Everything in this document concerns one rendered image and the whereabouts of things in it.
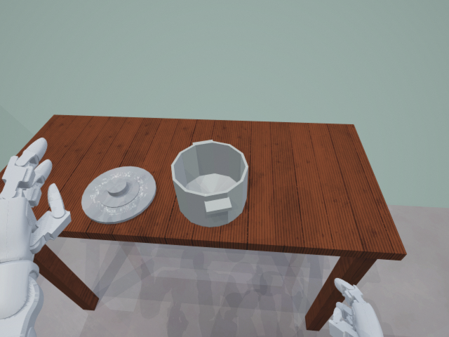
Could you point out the right robot hand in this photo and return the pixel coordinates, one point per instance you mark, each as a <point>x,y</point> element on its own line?
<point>359,321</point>

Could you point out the left robot hand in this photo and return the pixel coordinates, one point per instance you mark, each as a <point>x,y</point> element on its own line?
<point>23,180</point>

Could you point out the pot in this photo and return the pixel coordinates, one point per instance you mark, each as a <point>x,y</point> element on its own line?
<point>210,181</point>

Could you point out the table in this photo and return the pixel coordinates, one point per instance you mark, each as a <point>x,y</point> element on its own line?
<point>311,190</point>

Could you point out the lid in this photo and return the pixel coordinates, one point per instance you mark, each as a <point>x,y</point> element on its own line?
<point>101,207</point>

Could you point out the knob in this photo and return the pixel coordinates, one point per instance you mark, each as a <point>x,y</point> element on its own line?
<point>117,187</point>

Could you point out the robot left forearm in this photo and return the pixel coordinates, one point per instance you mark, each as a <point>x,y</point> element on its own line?
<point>21,298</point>

